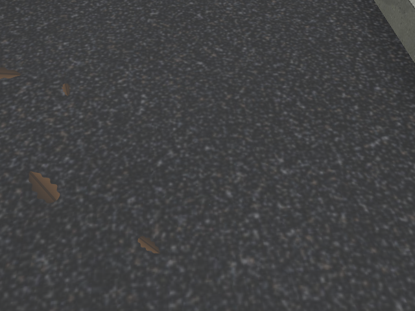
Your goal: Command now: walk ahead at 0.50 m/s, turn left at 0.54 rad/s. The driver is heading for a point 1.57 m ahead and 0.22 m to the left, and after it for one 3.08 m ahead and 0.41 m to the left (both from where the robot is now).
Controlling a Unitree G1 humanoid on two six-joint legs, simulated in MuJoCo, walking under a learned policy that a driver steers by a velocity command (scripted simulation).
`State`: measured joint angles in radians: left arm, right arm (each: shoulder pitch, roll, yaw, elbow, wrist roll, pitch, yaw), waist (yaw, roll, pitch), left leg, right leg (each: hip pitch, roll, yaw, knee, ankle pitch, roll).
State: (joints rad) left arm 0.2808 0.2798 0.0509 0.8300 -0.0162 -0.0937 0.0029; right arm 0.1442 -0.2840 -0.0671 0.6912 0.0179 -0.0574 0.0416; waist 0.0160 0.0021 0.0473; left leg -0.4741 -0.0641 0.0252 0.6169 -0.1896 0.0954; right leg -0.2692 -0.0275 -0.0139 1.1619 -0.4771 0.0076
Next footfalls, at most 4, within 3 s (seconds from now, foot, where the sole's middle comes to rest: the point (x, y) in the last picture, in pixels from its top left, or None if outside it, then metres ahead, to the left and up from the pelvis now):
0.40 right None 0.41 -0.11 -0.76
0.88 left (149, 269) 0.56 0.22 -0.76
1.42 right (190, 176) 0.93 0.11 -0.76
1.96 left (110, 136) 1.11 0.44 -0.76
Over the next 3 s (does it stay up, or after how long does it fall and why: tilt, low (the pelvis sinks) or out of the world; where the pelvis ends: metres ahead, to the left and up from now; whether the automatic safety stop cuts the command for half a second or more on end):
stays up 1.57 0.32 0.00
